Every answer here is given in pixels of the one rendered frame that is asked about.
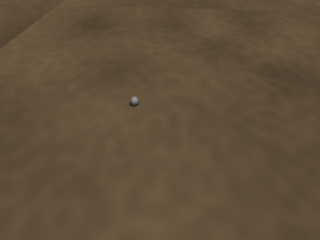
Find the ball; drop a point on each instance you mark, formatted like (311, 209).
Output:
(134, 100)

